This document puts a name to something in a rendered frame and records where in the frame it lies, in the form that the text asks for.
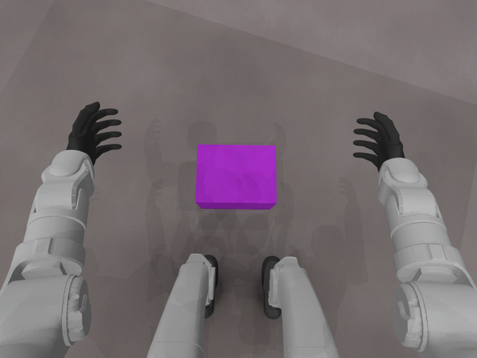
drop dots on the right robot hand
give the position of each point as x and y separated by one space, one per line
388 145

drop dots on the robot left forearm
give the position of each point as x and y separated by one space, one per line
53 243

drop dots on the left robot upper arm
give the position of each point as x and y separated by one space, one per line
43 317

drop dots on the left robot hand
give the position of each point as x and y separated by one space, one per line
84 135

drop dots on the left robot thigh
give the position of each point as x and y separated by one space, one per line
180 330

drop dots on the left robot shin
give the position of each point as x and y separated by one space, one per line
198 257

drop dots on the right robot upper arm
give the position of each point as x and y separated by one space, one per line
437 320

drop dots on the carton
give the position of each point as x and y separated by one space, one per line
236 177

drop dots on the robot right forearm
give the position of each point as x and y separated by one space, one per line
423 251

